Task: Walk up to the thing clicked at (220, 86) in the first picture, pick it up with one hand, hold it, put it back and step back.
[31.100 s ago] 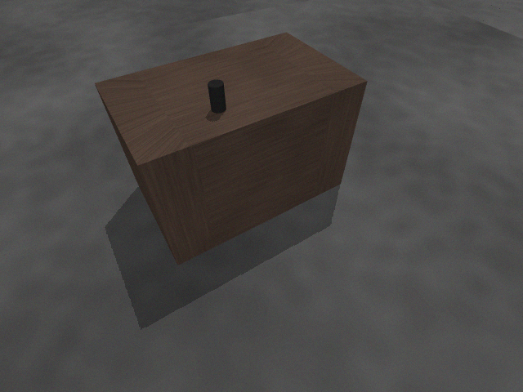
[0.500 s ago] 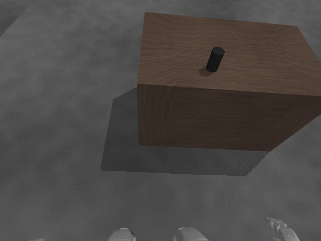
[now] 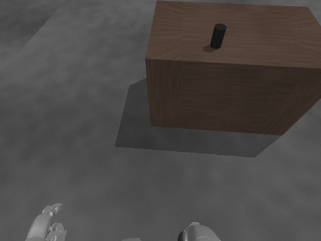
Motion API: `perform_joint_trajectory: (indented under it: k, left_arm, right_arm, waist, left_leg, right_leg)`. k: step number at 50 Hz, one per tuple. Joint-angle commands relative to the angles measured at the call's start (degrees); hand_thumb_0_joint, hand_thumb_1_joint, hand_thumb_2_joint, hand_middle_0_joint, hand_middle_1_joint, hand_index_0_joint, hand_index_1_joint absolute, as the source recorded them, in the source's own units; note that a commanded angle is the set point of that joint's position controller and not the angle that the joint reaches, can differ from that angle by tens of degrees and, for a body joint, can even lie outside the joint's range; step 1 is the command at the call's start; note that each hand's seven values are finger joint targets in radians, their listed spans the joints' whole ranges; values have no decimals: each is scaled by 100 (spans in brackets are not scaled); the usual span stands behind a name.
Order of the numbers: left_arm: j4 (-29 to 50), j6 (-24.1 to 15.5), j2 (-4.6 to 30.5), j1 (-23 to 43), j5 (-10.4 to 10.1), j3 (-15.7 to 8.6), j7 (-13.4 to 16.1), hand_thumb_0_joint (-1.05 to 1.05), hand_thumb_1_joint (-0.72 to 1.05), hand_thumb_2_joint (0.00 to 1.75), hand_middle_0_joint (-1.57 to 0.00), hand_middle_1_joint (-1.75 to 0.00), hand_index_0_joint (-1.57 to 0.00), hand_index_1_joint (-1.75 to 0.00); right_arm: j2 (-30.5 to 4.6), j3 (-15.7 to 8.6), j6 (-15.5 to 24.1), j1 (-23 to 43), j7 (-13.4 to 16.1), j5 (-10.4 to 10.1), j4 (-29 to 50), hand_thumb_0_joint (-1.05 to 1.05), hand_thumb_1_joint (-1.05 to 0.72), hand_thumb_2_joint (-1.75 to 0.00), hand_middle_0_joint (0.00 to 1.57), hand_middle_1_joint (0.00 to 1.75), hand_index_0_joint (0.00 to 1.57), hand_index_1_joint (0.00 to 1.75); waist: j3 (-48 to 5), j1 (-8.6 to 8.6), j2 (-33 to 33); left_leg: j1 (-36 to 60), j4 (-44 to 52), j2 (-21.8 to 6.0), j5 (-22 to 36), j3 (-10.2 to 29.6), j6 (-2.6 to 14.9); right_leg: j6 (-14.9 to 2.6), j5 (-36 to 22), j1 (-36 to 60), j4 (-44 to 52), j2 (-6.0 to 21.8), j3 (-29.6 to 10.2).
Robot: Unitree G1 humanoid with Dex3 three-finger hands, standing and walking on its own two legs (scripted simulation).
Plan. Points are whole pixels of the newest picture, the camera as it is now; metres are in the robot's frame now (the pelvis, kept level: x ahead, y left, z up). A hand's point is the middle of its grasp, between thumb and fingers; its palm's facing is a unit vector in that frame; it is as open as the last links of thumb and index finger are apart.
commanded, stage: step back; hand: right
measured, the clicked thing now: (217, 36) +0.98 -0.27 -0.10
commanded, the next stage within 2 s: stand in 1.50 s
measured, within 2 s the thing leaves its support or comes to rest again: neither
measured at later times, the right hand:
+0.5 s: hand out of the picture -0.05 -0.31 -0.14, palm faces +0.04 +0.93 -0.37, open 7.4 cm
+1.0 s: hand out of the picture -0.11 -0.31 -0.14, palm faces +0.02 +0.93 -0.37, open 7.4 cm
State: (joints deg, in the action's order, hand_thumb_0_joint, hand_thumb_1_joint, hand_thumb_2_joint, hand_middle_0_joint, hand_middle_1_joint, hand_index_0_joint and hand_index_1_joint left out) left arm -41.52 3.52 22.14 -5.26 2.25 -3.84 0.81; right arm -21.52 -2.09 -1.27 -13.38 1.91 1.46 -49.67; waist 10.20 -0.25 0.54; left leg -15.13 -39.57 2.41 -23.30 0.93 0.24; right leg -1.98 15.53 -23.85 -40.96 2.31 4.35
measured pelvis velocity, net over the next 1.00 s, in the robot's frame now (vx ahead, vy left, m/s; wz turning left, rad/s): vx -0.16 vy -0.04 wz -0.02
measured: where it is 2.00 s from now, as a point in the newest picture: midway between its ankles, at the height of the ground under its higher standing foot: outside the picture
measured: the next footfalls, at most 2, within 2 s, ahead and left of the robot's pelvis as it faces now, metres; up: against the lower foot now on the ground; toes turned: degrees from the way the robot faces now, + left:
right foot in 0.36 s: -0.15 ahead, -0.16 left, +0.00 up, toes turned -3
left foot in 0.66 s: -0.10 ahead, +0.10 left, +0.00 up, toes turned -3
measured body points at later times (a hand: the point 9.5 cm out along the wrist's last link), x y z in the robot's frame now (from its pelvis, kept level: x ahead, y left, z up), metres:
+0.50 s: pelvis -0.14 -0.04 +0.01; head -0.13 -0.06 +0.46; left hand -0.11 +0.28 -0.10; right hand -0.05 -0.36 -0.11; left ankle -0.08 +0.11 -0.68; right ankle -0.19 -0.16 -0.71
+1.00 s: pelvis -0.16 -0.04 +0.01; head -0.15 -0.05 +0.46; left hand -0.07 +0.28 -0.10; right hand -0.11 -0.36 -0.12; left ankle -0.14 +0.10 -0.71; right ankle -0.14 -0.14 -0.72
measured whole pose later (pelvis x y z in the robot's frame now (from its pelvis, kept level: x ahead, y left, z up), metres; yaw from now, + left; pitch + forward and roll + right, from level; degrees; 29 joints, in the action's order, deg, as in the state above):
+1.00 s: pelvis -0.16 -0.04 +0.01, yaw -1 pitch -3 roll -1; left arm -55.9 -2.4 21.7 -12.0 2.5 -3.5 -0.1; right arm -22.4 -3.6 -1.3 -13.9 -0.8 1.8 -55.6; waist 3.5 -0.2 -2.4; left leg -17.0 -41.5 0.0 -23.5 4.8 0.5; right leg -1.5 16.9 -14.5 -34.5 -0.6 3.6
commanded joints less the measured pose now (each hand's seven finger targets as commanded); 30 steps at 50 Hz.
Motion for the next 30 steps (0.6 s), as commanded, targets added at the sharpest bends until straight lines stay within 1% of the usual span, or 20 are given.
perform_joint_trajectory:
  k: [1, 2, 3, 4, 6, 7, 9, 10, 13, 14, 16, 17, 18, 19, 20, 21, 23, 24, 28, 30]
  left_arm:
    - [451, 10, 945, -96, -115, -259, 11, 0, 90, 90, -20, -30, -20, -30]
    - [487, 7, 1058, 133, -153, -335, 48, 0, 90, 90, -20, -30, -20, -30]
    - [437, 27, 1202, 213, -81, -386, 90, 0, 90, 90, -20, -30, -20, -30]
    - [275, 46, 1279, 21, -82, -399, 64, 0, 90, 90, -20, -30, -20, -30]
    - [35, 63, 1109, -236, -160, -400, 14, 0, 90, 90, -20, -30, -20, -30]
    - [-25, 52, 1129, -415, -156, -401, -1, 0, 90, 90, -20, -30, -20, -30]
    - [-81, 25, 1047, -428, -130, -391, -13, 0, 90, 90, -20, -30, -20, -30]
    - [-108, -45, 983, -443, -114, -351, -13, 0, 90, 90, -20, -30, -20, -30]
    - [-226, -252, 936, -606, -96, -226, -48, 0, 90, 90, -20, -30, -20, -30]
    - [-364, -324, 992, -681, -100, -227, -38, 0, 90, 90, -20, -30, -20, -30]
    - [-754, -450, 880, -1182, -91, -244, -2, 0, 90, 90, -20, -30, -20, -30]
    - [-910, -504, 1013, -1318, -35, -302, 27, 0, 90, 90, -20, -30, -20, -30]
    - [-915, -540, 1431, -1214, 60, -417, 44, 0, 90, 90, -20, -30, -20, -30]
    - [-771, -545, 1805, -1049, 82, -491, 54, 0, 90, 90, -20, -30, -20, -30]
    - [-617, -526, 2214, -621, 126, -529, 69, 0, 90, 90, -20, -30, -20, -30]
    - [-568, -543, 2028, -179, 72, -510, 66, 0, 90, 90, -20, -30, -20, -30]
    - [-592, -613, 1455, -2, 25, -336, 81, 0, 90, 90, -20, -30, -20, -30]
    - [-700, -613, 1408, -214, 4, -347, 91, 0, 90, 90, -20, -30, -20, -30]
    - [-831, -629, 1551, -858, 33, -385, 59, 0, 90, 90, -20, -30, -20, -30]
    - [-814, -589, 1613, -798, 17, -399, 35, 0, 90, 90, -20, -30, -20, -30]
  right_arm:
    - [-1722, -551, 151, -406, 48, 85, 299, 0, -90, -90, 20, 30, 20, 30]
    - [-2195, -589, 126, -29, 0, 85, 472, 0, -90, -90, 20, 30, 20, 30]
    - [-2360, -627, 157, 280, 44, 123, 581, 0, -90, -90, 20, 30, 20, 30]
    - [-2046, -565, 171, 513, 72, 130, 589, 0, -90, -90, 20, 30, 20, 30]
    - [-1525, -402, 166, 751, 74, 186, 670, 0, -90, -90, 20, 30, 20, 30]
    - [-1457, -373, 163, 762, 71, 140, 691, 0, -90, -90, 20, 30, 20, 30]
    - [-1448, -400, 132, 600, 44, 116, 622, 0, -90, -90, 20, 30, 20, 30]
    - [-1371, -398, 114, 491, 20, 111, 571, 0, -90, -90, 20, 30, 20, 30]
    - [-1431, -453, 90, 378, -37, 93, 553, 0, -90, -90, 20, 30, 20, 30]
    - [-1481, -467, 50, 390, -69, 110, 527, 0, -90, -90, 20, 30, 20, 30]
    - [-1567, -470, -69, 524, -120, 93, 468, 0, -90, -90, 20, 30, 20, 30]
    - [-1392, -416, -110, 523, -138, 65, 454, 0, -90, -90, 20, 30, 20, 30]
    - [-1035, -296, -89, 535, -152, 22, 558, 0, -90, -90, 20, 30, 20, 30]
    - [-822, -218, -65, 533, -136, 42, 657, 0, -90, -90, 20, 30, 20, 30]
    - [-1187, -364, -67, 1081, -66, 26, 650, 0, -90, -90, 20, 30, 20, 30]
    - [-1408, -451, -56, 976, -98, -16, 507, 0, -90, -90, 20, 30, 20, 30]
    - [-1226, -365, 16, 804, -146, -83, 253, 0, -90, -90, 20, 30, 20, 30]
    - [-1075, -298, 39, 681, -137, -80, 220, 0, -90, -90, 20, 30, 20, 30]
    - [-1035, -283, 120, 983, -205, 29, 257, 0, -90, -90, 20, 30, 20, 30]
    - [-1041, -321, 197, 819, -248, 42, 177, 0, -90, -90, 20, 30, 20, 30]
  waist:
    - [-1549, 38, -787]
    - [-1314, -61, -1344]
    - [-1095, -128, -1382]
    - [-984, 52, -867]
    - [-950, 266, -480]
    - [-926, 308, -533]
    - [-877, 188, -783]
    - [-968, 112, -833]
    - [-1435, -74, -1367]
    - [-1617, -142, -1367]
    - [-1730, 112, -1276]
    - [-1735, 169, -840]
    - [-1415, 140, 56]
    - [-1059, 141, 895]
    - [-742, 472, 966]
    - [-354, 230, 780]
    - [-275, -19, 395]
    - [-466, -1, 644]
    - [-452, 427, 1099]
    - [-595, 385, 1316]
  left_leg:
    - [671, 1627, -1552, 2279, 2007, 834]
    - [-11, 1960, -2496, 2679, 2863, 1641]
    - [-872, 2096, -2936, 2587, 3330, 2052]
    - [-994, 1952, -2635, 2547, 2693, 1903]
    - [-614, 1692, -1771, 3058, 1397, 1386]
    - [-504, 1607, -1698, 2975, 1223, 1290]
    - [-105, 1520, -1646, 2774, 1197, 1312]
    - [289, 1455, -1484, 2472, 1058, 1273]
    - [1111, 1420, -1557, 1263, 1026, 1285]
    - [1112, 1343, -1481, 880, 989, 1256]
    - [771, 772, -1346, 1063, 646, 1018]
    - [251, 130, -1103, 1207, 428, 832]
    - [-1123, -482, -657, 476, 235, 471]
    - [-2112, -821, -90, -753, 326, 118]
    - [-1349, -1312, -315, -947, 1000, -46]
    - [-947, -1674, -481, -649, 1107, -43]
    - [-1157, -1575, -73, 32, 801, -49]
    - [-1296, -1536, 35, 55, 672, -60]
    - [-1261, -448, -161, -258, 236, -77]
    - [-857, 207, -158, -381, -46, -78]
  right_leg:
    - [-63, -69, -72, -790, 102, -860]
    - [112, 1989, -273, -1897, -532, -637]
    - [151, 2327, 36, -2876, -391, -1263]
    - [141, 2028, 133, -3223, -470, -1433]
    - [111, 1522, -108, -3480, -767, -1564]
    - [143, 1402, -230, -3493, -819, -1409]
    - [263, 1421, -257, -2905, -673, -1242]
    - [305, 1392, -294, -2304, -613, -1138]
    - [321, 1403, -7, -258, -238, -766]
    - [324, 1453, 311, 297, -282, -582]
    - [175, 579, 1190, 2096, -400, -269]
    - [92, 197, 1708, 2490, -292, -618]
    - [-147, 458, 2082, 2193, 258, -1927]
    - [-422, 1092, 1759, 2346, 1224, -3248]
    - [-1284, 1647, 155, 2636, 2155, -3963]
    - [-1262, 1684, -417, 2595, 2097, -3606]
    - [-798, -701, 459, 1912, 1090, -1865]
    - [-701, -1549, 882, 1647, 946, -1557]
    - [-669, -776, 1407, 1718, 973, -1665]
    - [-785, -590, 1408, 1670, 1161, -1782]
